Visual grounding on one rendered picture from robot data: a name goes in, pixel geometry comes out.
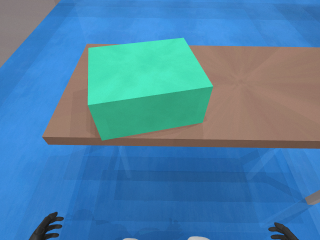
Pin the table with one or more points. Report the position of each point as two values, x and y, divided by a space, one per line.
262 97

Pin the robot right hand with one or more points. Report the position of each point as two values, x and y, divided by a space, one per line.
288 235

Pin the robot left hand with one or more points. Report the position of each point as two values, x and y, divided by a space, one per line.
44 227

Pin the carton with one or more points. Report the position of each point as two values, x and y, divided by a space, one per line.
143 87

